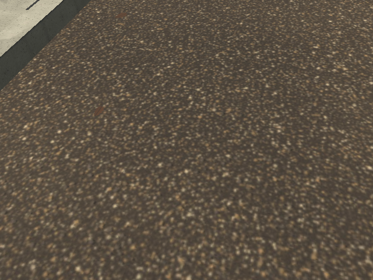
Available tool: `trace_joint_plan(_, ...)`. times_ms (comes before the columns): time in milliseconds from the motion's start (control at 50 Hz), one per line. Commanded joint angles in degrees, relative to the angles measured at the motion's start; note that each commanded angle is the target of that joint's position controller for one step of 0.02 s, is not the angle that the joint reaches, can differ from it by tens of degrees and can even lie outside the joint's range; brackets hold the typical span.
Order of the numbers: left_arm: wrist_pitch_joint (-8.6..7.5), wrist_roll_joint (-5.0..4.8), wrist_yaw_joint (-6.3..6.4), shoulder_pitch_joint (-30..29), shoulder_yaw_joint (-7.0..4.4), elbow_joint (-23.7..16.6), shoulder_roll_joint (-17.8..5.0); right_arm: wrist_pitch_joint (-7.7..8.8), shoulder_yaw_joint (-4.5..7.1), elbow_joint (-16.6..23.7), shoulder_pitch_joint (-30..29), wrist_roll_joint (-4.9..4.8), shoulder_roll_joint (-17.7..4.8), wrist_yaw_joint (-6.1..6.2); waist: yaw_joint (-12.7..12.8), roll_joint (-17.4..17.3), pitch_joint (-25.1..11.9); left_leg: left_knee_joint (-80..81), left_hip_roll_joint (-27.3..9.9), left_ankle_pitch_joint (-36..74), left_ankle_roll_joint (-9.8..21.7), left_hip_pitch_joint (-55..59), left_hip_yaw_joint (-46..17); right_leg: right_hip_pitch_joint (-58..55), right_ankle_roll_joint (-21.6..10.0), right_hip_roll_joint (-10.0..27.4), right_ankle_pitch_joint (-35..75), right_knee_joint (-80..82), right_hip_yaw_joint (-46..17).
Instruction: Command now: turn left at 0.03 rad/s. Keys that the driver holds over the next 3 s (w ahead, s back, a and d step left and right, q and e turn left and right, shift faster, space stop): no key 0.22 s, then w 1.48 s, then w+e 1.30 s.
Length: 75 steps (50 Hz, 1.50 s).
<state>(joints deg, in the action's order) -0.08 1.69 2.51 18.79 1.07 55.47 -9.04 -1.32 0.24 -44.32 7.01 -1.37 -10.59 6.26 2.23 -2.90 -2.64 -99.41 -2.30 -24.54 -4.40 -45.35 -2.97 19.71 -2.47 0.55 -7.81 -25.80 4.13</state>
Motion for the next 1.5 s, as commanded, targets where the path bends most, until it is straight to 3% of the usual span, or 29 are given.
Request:
trace_joint_plan(20,0.02,0.48,1.25,4.17,-1.73,-0.78,-6.88,0.75,0.38,1.92,3.93,0.30,-0.16,-0.58,-1.72,10.75,-1.05,2.00,-1.89,2.51,-0.66,-2.57,-0.06,-6.97,-12.33,14.38,6.50,8.07,-15.51)
trace_joint_plan(140,1.40,-0.66,0.65,0.54,-4.19,-2.87,-9.78,2.30,-0.80,1.63,3.29,0.41,0.36,-2.64,-2.59,8.47,-2.59,17.54,-3.14,-10.18,4.61,16.52,2.21,0.98,-8.55,15.01,21.26,6.64,-10.12)
trace_joint_plan(200,4.26,-2.15,-0.30,2.27,-4.52,-3.61,-5.56,2.82,0.96,1.16,-1.08,1.62,-6.20,-2.41,-0.39,-11.17,8.41,52.05,-7.83,-2.08,14.15,5.46,-14.35,3.11,-1.36,1.59,1.50,-5.45,1.66)
trace_joint_plan(280,4.33,-1.45,-1.47,4.18,-4.69,-0.36,0.12,5.14,0.87,-1.48,0.54,0.77,-1.34,-3.81,0.27,-5.35,5.99,54.88,-8.84,-21.11,15.55,5.27,-20.02,-0.50,-3.25,-0.04,0.17,-5.56,-4.45)
trace_joint_plan(380,2.55,-2.18,-1.05,24.71,-6.17,9.07,0.28,5.96,1.07,-2.83,-7.04,-0.73,4.22,-4.63,9.11,1.34,1.80,23.40,-3.12,-16.36,8.56,-7.82,3.14,-20.81,-7.67,0.50,-7.85,-8.05,-2.69)
trace_joint_plan(420,0.84,-0.89,-1.60,28.41,-6.03,8.57,-2.63,5.86,0.53,-2.08,-8.61,-1.69,7.77,-4.94,9.85,9.32,1.08,-15.91,2.46,-18.77,5.65,-17.83,8.22,-22.09,-16.07,12.89,-18.34,3.27,-24.56)
trace_joint_plan(440,0.12,-1.16,-1.52,21.57,-6.52,6.03,-7.14,6.35,0.32,-0.20,-4.10,-2.66,8.47,-4.84,4.72,11.45,0.68,-16.86,1.17,-16.54,5.16,-21.26,2.61,-20.71,-19.12,15.13,-30.12,9.76,-36.77)
trace_joint_plan(460,-1.57,-4.14,0.01,15.79,-8.69,5.58,-14.37,6.19,-0.11,3.84,-3.73,-3.40,6.21,-4.11,1.67,23.39,6.18,-10.64,-4.72,-16.03,4.61,-27.45,-9.33,-16.29,-18.84,24.28,-46.98,12.17,-54.19)
trace_joint_plan(480,-2.26,-4.32,1.33,13.56,-6.54,5.57,-6.99,6.23,0.78,5.41,-9.78,-2.49,1.91,-3.85,1.79,14.31,8.23,-7.54,-6.60,-15.26,3.78,-32.13,-11.63,-15.55,-14.38,24.08,-42.34,11.18,-51.16)
trace_joint_plan(500,-2.39,-1.84,1.72,12.76,-5.26,5.11,-3.23,5.79,1.59,5.00,-9.85,-1.49,0.81,-3.73,1.61,8.28,7.15,1.77,-6.83,-6.39,2.84,-30.35,-7.70,-15.22,-11.62,19.54,-40.39,9.23,-43.99)
trace_joint_plan(540,-2.41,-0.20,1.03,8.30,-5.82,2.63,-6.36,5.92,2.64,-0.15,-0.97,0.19,-0.13,-4.41,-1.46,7.15,4.18,9.15,-5.06,7.49,0.93,-7.69,0.17,3.39,-10.28,14.59,-32.57,9.68,-33.42)
trace_joint_plan(580,-2.18,-1.88,1.47,0.97,-6.07,-0.78,-8.29,5.01,2.09,-1.18,1.24,0.60,0.66,-4.92,-3.87,9.02,5.06,37.74,-4.17,17.28,0.76,17.08,2.48,18.41,-5.08,8.38,-25.59,11.24,-17.66)
trace_joint_plan(620,-1.85,-2.74,1.67,8.02,-6.58,1.19,-10.43,4.33,2.86,-0.50,-3.53,-0.92,0.73,-4.70,-0.74,11.55,4.79,48.02,0.96,10.00,-1.00,27.44,7.69,16.17,-5.02,8.85,-25.39,12.25,-16.94)
trace_joint_plan(680,-1.76,-1.57,1.44,8.35,-6.15,2.33,-7.43,3.71,5.51,-5.68,11.08,-2.52,-3.72,-3.98,-7.12,13.73,6.05,57.30,1.26,3.88,0.93,34.93,9.17,10.35,-3.54,8.46,-30.21,0.58,-16.98)
trace_joint_plan(700,-2.16,-1.22,0.93,6.78,-5.41,2.20,-4.34,4.42,6.33,-8.63,19.02,-2.06,-5.45,-4.51,-10.76,5.71,6.90,61.28,-1.37,2.07,2.90,40.55,3.77,14.74,-1.99,3.53,-19.32,-17.75,-11.58)
trace_joint_plan(720,-4.11,-0.99,0.69,4.57,-4.61,1.31,1.41,5.38,6.69,-13.10,32.71,-0.28,-9.28,-5.27,-12.96,-11.31,7.48,64.37,-12.17,-0.22,7.18,49.81,-19.63,34.63,-0.39,-2.11,-24.88,-47.57,-10.59)
trace_joint_plan(740,-7.20,-4.88,-0.17,9.13,-5.38,-1.02,2.55,6.75,6.24,-14.47,36.65,0.87,-11.49,-6.75,-9.70,-22.90,6.10,91.25,-21.60,-6.21,15.40,54.27,-57.85,45.17,-1.29,-8.31,-26.89,-57.31,-19.74)
trace_joint_plan(760,-7.95,-6.22,-0.16,4.06,-5.36,-3.91,1.58,7.83,5.80,-15.04,30.93,-0.05,-10.97,-7.51,-5.92,-16.81,11.78,94.38,-25.07,-17.22,16.18,50.68,-61.83,53.83,-1.42,-4.28,-19.90,-61.72,-20.69)
trace_joint_plan(820,-4.57,-2.50,0.39,-1.09,-5.54,-5.82,-2.78,6.60,2.47,-12.92,12.48,2.41,-0.93,-8.25,-0.37,-6.58,10.45,83.34,-14.29,-10.36,10.92,29.04,-25.48,42.65,-0.98,5.01,-2.02,-59.16,-9.84)
trace_joint_plan(860,-2.95,-2.25,-0.63,1.18,-6.02,-5.81,-3.86,6.56,1.75,-13.32,10.76,3.04,0.06,-7.40,1.79,-7.09,7.15,84.34,-8.81,-1.28,10.44,20.50,-15.08,31.40,-0.72,4.70,4.93,-54.74,-7.79)
trace_joint_plan(940,-3.10,-1.82,-1.18,-10.48,-5.30,-10.06,-4.33,7.30,2.10,-15.25,19.42,1.72,-3.79,-5.06,-1.60,-1.13,6.40,87.11,-9.12,13.41,12.02,27.00,-10.26,31.87,0.47,4.78,15.06,-36.21,-7.77)
trace_joint_plan(1180,-5.62,-3.62,-5.66,-34.33,-3.81,-18.89,-3.73,5.23,3.97,-16.39,29.97,0.67,-6.36,-3.58,-8.73,-5.17,10.64,82.03,-12.25,36.50,12.96,49.55,-4.24,22.35,-0.48,-0.55,4.51,-4.98,-0.75)
trace_joint_plan(1240,-5.73,-2.94,-5.07,-12.84,-6.82,-13.66,-9.81,5.39,4.73,-14.19,24.21,0.57,-8.94,-4.13,3.38,-7.82,-2.77,58.33,-9.03,65.38,10.52,39.83,-1.04,-13.38,-6.57,-2.99,5.12,-2.95,-0.16)
trace_joint_plan(1260,-5.44,-2.18,-3.92,1.26,-8.42,-10.97,-16.55,6.65,4.35,-12.00,22.25,1.75,-8.21,-4.66,8.19,0.54,-15.48,38.25,-5.18,43.05,8.95,23.05,1.45,-37.20,-12.02,11.81,12.07,-6.37,-16.78)
trace_joint_plan(1280,-4.92,-2.49,-4.33,5.80,-8.27,-8.31,-17.80,8.93,2.23,-12.27,28.69,0.57,-1.16,-6.25,4.45,20.64,-27.36,19.86,4.81,-5.72,6.42,4.57,-2.41,-54.46,-21.85,24.96,1.50,3.52,-46.04)
trace_joint_plan(1300,-3.81,-1.73,-3.93,5.70,-6.97,-8.00,-12.38,10.59,4.00,-12.34,23.66,-0.99,-6.71,-7.00,6.61,14.87,-21.47,15.95,1.67,-6.10,7.37,-3.24,-7.38,-51.14,-19.44,21.67,-4.06,6.75,-44.65)
trace_joint_plan(1340,-4.24,-1.94,-3.70,-6.02,-5.76,-9.64,-8.65,10.12,4.87,-8.66,11.55,-0.84,-7.96,-5.67,2.26,4.54,-5.62,20.78,-3.42,3.26,7.29,-2.17,-1.64,-29.14,-14.58,16.03,8.19,9.57,-26.39)
trace_joint_plan(1400,-5.37,-1.25,-4.42,-10.20,-4.91,-8.48,-5.68,7.52,5.55,-8.27,13.15,0.29,-4.34,-4.68,-3.84,4.85,-1.40,30.78,-5.91,8.37,6.80,8.91,-1.70,-11.46,-12.22,11.74,13.02,14.14,-17.92)
trace_joint_plan(1500,-5.65,-2.17,-2.61,-4.18,-5.61,-4.99,-9.42,6.83,4.88,-3.55,1.54,1.53,-4.24,-5.14,-2.99,5.40,3.17,47.75,-6.00,22.33,5.55,4.36,0.08,-8.61,-11.67,10.85,16.00,17.67,-12.20)
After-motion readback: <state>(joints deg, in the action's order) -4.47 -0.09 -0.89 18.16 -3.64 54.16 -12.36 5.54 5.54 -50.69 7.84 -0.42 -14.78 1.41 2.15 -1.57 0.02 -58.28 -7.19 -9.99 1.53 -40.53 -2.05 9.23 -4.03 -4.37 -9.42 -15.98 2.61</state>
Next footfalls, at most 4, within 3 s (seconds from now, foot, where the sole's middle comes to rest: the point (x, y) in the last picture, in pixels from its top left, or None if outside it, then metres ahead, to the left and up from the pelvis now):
0.08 left None -0.01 0.16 -0.61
0.72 left None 0.16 0.26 -0.77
1.24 right None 0.51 0.03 -0.77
1.76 left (145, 211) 0.82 0.28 -0.77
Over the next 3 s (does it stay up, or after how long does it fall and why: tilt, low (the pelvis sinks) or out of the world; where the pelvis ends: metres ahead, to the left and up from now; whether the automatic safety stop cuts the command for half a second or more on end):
stays up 1.31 0.02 0.00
